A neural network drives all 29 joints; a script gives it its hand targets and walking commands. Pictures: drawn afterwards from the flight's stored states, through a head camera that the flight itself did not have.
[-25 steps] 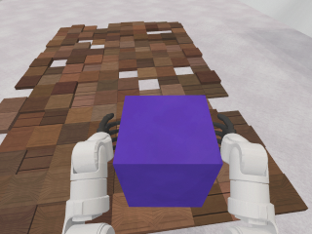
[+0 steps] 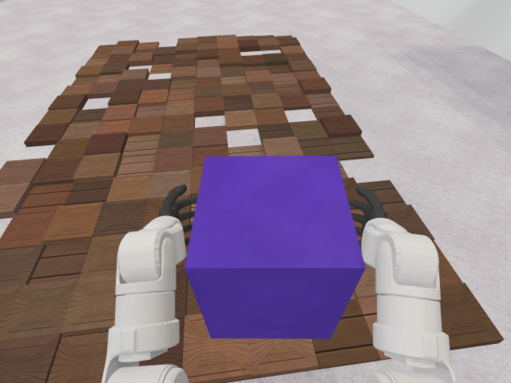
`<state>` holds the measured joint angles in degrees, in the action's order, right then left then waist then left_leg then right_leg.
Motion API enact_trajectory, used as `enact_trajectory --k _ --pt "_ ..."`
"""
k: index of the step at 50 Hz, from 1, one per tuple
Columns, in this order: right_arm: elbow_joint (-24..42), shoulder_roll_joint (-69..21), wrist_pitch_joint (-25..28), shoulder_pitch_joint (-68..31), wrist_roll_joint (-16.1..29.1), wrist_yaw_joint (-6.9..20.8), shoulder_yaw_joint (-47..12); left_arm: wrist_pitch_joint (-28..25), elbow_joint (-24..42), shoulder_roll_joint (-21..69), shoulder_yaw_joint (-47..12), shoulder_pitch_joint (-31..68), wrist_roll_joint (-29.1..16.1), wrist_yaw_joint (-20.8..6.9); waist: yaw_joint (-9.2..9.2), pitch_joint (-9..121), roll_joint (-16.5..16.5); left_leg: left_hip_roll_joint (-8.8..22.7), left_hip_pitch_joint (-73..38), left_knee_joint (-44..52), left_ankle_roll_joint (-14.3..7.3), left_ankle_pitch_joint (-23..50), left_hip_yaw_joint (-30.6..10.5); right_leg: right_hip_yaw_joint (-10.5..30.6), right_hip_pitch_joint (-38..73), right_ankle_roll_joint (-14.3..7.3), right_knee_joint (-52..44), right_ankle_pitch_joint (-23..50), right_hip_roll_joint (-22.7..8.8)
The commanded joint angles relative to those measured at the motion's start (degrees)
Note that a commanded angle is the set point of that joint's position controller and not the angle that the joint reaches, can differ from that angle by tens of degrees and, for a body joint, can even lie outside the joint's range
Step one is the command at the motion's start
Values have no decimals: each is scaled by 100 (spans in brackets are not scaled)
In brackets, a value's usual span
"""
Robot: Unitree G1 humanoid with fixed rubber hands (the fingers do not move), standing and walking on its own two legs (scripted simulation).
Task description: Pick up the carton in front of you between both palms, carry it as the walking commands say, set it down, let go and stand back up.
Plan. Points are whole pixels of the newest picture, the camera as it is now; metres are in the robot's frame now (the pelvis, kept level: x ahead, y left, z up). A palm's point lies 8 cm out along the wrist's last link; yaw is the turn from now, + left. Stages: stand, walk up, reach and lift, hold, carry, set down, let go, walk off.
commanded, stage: carry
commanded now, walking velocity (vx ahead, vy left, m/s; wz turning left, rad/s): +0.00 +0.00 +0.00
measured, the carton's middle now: (270, 251) +0.34 +0.00 +0.05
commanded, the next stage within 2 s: none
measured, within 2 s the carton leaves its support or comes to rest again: neither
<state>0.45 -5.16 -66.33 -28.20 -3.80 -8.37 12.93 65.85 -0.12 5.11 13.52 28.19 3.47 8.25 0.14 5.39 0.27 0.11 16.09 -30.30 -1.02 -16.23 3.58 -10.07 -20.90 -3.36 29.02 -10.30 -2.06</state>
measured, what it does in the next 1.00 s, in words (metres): stands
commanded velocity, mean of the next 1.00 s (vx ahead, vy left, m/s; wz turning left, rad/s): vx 0.11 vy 0.00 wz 0.00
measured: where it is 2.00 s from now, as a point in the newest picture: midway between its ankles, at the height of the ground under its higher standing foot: (274, 332)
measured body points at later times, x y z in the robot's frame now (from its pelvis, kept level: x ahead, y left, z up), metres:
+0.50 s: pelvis +0.00 +0.00 +0.00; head -0.02 -0.01 +0.45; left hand +0.33 +0.15 +0.12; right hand +0.33 -0.15 +0.11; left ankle +0.00 +0.11 -0.73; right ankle +0.06 -0.08 -0.73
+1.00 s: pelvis +0.01 +0.00 +0.00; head -0.01 +0.01 +0.45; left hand +0.35 +0.15 +0.14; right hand +0.35 -0.15 +0.14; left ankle -0.01 +0.11 -0.73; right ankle +0.06 -0.08 -0.73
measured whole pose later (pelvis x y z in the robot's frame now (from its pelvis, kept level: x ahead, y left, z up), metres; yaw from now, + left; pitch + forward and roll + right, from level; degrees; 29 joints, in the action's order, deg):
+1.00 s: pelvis +0.01 +0.00 +0.00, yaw +1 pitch +3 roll +0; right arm 3.6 -3.5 -68.0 -29.7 -1.9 -8.6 12.5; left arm 67.7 3.4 4.7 12.4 29.8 2.9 9.2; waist -0.4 6.4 -0.6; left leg 0.4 16.6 -32.0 -3.3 -21.5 4.1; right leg -10.5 -20.9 -3.9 29.6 -13.1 -2.3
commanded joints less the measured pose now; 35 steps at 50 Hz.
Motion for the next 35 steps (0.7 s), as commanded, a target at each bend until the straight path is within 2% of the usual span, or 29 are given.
enact_trajectory --k 1,35 --pt "373 -4912 81 -3562 1530 591 -3591 -43 414 4930 -3612 3589 -1576 -627 9 1823 -56 709 -179 445 -188 772 -607 890 1133 -2 -389 720 -820" --pt "374 -4916 79 -3560 1527 587 -3591 -45 406 4927 -3607 3588 -1575 -628 11 1832 -60 708 -167 450 -180 740 -601 901 1109 -5 -431 648 -825"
